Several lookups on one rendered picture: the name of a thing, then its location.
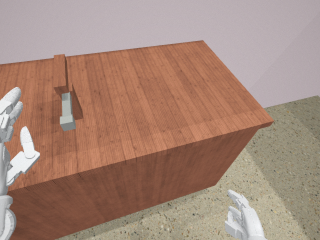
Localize right robot hand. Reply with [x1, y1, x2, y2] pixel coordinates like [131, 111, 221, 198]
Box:
[225, 189, 265, 240]

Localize counter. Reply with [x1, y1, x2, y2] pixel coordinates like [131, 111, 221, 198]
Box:
[0, 40, 274, 240]

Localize left robot hand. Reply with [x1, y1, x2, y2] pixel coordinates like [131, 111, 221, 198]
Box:
[0, 87, 40, 196]

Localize robot left forearm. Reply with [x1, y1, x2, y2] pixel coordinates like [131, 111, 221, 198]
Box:
[0, 195, 17, 240]

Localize tap lever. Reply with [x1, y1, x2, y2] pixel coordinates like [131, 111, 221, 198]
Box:
[60, 92, 76, 131]

